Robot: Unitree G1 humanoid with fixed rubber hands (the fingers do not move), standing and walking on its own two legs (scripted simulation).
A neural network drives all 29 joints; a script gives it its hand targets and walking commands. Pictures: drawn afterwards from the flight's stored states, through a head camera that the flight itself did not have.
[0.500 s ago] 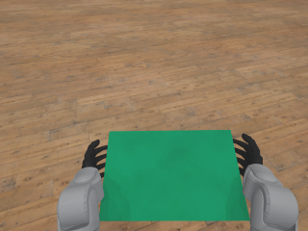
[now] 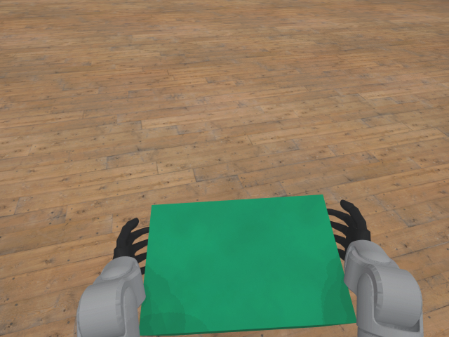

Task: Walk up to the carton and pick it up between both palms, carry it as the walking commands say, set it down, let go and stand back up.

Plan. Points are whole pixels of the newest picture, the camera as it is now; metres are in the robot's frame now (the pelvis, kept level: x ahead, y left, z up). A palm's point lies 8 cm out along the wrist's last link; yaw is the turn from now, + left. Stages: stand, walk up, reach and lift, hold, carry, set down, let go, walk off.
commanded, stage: carry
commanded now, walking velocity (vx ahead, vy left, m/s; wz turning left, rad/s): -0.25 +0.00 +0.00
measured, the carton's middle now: (240, 270) +0.24 +0.01 +0.01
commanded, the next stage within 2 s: none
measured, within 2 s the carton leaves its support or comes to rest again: neither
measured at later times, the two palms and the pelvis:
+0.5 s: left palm out of the picture +0.02 +0.16 +0.09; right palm out of the picture -0.01 -0.19 +0.08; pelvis -0.22 +0.01 +0.01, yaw -3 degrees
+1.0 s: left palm out of the picture -0.19 +0.26 +0.08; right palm out of the picture -0.18 -0.09 +0.12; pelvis -0.42 +0.07 +0.01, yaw -1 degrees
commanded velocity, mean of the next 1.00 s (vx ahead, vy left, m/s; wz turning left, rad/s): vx -0.25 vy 0.00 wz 0.00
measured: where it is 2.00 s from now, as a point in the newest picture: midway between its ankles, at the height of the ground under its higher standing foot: outside the picture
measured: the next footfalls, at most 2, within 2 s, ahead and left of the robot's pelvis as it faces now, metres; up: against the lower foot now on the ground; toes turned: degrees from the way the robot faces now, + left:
right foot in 0.36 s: -0.19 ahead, -0.09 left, +0.00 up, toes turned -9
left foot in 0.76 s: -0.33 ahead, +0.16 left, +0.00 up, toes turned +4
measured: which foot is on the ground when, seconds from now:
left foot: down 0.00-0.38, up 0.40-0.74, down 0.76-1.00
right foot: up 0.00-0.34, down 0.36-0.76, up 0.78-1.00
